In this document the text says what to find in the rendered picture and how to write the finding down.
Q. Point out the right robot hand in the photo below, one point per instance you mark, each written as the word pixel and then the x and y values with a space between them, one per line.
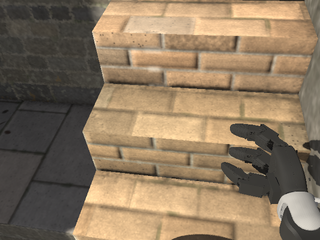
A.
pixel 283 169

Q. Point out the robot right forearm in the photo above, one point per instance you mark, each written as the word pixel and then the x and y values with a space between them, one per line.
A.
pixel 299 216

